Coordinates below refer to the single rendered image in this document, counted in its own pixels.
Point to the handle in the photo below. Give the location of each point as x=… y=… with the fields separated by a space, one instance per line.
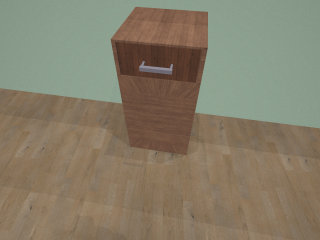
x=152 y=69

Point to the drawer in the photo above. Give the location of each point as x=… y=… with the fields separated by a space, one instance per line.
x=185 y=61

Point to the cabinet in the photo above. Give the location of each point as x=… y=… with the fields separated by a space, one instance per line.
x=159 y=113

